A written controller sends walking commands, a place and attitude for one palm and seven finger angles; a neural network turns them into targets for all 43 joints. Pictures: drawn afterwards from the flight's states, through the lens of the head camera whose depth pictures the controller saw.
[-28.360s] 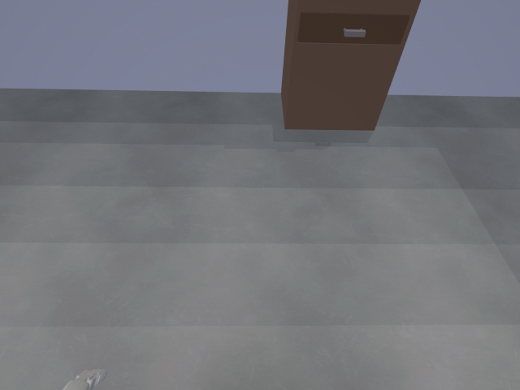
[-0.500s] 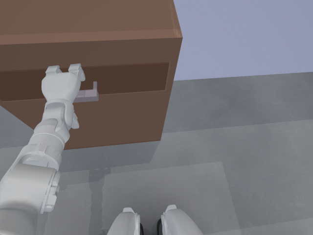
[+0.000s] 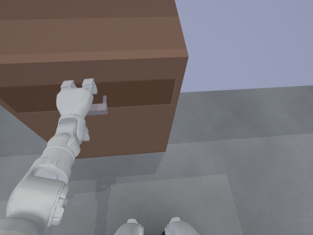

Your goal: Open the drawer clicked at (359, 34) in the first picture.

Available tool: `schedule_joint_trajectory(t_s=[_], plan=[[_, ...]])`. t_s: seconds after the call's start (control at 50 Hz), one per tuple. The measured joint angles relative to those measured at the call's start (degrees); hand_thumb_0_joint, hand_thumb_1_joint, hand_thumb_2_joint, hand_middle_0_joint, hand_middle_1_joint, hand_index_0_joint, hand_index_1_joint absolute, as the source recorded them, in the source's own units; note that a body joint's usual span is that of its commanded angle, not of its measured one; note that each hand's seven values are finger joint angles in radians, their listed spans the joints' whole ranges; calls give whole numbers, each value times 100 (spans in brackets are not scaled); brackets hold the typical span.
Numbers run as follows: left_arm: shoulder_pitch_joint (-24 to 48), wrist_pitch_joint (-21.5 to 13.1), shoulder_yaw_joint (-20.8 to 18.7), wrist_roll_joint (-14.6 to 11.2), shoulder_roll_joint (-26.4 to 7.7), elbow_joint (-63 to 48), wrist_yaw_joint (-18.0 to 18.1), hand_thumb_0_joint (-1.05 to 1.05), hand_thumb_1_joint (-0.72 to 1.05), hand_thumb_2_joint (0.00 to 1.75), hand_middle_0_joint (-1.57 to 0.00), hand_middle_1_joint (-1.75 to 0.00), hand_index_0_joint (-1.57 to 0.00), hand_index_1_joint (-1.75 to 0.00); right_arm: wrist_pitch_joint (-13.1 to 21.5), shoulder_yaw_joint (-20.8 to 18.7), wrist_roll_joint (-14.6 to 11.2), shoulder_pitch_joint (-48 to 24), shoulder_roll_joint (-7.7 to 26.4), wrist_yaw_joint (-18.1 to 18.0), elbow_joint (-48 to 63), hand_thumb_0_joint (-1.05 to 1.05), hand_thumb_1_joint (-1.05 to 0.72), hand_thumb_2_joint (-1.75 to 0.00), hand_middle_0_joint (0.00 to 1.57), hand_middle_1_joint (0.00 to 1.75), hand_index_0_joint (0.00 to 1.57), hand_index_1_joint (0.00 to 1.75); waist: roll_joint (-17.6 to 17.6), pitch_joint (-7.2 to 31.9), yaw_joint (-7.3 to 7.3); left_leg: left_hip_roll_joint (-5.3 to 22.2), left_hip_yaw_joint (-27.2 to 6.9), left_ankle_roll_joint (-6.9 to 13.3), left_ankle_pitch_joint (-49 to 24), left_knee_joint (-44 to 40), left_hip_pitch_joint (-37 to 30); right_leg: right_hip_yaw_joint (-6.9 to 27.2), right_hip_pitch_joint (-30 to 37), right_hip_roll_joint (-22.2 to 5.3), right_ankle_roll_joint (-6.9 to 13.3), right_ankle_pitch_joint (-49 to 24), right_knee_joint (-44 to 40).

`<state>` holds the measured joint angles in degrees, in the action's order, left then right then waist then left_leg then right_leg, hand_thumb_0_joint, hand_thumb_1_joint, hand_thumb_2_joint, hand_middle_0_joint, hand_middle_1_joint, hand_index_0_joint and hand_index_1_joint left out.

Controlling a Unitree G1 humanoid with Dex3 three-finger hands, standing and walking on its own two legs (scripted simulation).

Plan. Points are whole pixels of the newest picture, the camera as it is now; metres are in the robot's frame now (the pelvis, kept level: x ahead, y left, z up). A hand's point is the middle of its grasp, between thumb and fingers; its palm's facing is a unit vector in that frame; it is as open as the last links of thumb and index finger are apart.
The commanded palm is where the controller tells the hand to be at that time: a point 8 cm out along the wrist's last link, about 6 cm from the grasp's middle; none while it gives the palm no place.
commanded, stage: re-aim the fingers above the handle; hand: left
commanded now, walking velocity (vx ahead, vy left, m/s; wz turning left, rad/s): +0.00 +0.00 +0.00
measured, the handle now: (91, 104) +0.51 +0.20 -0.08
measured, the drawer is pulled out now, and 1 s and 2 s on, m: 0.00 0.00 0.00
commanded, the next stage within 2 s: lower the fingers behind the handle in 1.90 s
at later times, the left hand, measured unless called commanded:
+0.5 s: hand (86, 109) +0.46 +0.19 -0.03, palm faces -0.04 -0.03 -1.00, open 13.8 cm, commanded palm +0.45 +0.19 +0.03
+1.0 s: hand (95, 108) +0.46 +0.17 -0.02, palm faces +0.00 -0.07 -1.00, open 13.8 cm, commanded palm +0.44 +0.17 +0.03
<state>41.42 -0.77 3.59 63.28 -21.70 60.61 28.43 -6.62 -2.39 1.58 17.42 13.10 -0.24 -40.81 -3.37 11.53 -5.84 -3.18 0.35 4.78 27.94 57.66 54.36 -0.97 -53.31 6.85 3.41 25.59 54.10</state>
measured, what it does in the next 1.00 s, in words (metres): stands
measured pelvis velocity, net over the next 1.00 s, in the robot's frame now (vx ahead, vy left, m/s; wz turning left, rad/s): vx -0.01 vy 0.00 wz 0.00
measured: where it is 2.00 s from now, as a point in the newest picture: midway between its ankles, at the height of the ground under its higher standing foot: outside the picture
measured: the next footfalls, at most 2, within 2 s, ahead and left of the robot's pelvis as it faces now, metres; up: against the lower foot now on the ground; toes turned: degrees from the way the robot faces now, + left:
none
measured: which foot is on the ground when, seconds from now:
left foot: down 0.00-1.00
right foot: down 0.00-1.00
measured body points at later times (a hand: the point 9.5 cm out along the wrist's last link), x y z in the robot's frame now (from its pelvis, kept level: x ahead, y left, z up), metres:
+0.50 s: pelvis -0.02 +0.00 -0.01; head +0.10 +0.01 +0.43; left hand +0.46 +0.19 +0.03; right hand -0.01 -0.26 -0.13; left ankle -0.02 +0.06 -0.67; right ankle -0.01 -0.09 -0.67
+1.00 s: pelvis -0.01 +0.00 +0.00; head +0.10 +0.01 +0.43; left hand +0.46 +0.17 +0.03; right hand +0.01 -0.26 -0.13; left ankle -0.02 +0.06 -0.67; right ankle -0.01 -0.09 -0.67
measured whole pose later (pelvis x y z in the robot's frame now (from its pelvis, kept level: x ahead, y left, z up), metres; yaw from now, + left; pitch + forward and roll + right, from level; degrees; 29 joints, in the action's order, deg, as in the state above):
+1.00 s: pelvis -0.01 +0.00 +0.00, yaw +0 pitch +25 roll -3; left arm 46.0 1.7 6.2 62.9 -18.4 63.6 29.8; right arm -5.3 -2.7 1.7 18.2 13.3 0.5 -41.9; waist -3.5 11.9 -7.3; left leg -3.3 0.1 4.9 27.4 59.3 56.7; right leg -1.5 -55.4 6.6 3.2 25.1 55.4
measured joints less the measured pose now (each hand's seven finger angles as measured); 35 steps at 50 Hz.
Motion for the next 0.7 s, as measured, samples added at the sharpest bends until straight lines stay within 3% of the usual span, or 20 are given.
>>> schedule_joint_trajectory(t_s=[0.14,0.32,0.48,0.6,0.7], plan=[[185,198,80,-19,-29,244,28,0,-49,30,-32,-121,-32,-120,-3,14,-23,-4,1,17,-68,0,-90,-90,20,30,20,30,-5,-39,-35,-15,-31,5,-23,59,62,-43,-44,-18,-4,-16,44],[395,127,183,-67,-16,296,-132,0,-49,30,-32,-121,-32,-120,67,7,-39,133,28,-18,-90,0,-90,-90,20,30,20,30,-6,-30,-131,-16,-36,12,-72,74,113,-54,-84,-24,-16,-70,40],[547,248,13,7,-41,563,28,0,-49,30,-32,-120,-32,-120,73,76,-29,170,66,-6,-71,0,-90,-90,20,30,20,30,-17,-40,-234,2,48,33,-78,150,252,11,-260,-12,-32,-83,157],[457,278,-98,-67,-146,447,-43,0,-49,31,-32,-120,-32,-120,101,63,-34,220,48,-7,-87,0,-90,-90,20,30,20,30,-34,-72,-199,16,80,34,-102,129,272,41,-294,-2,-40,-113,148],[415,213,46,-113,-158,456,-161,0,-49,31,-32,-120,-32,-120,143,64,-67,262,29,-23,-133,0,-90,-90,20,30,20,30,-26,-64,-154,3,32,29,-119,69,181,3,-180,-12,-33,-124,66]])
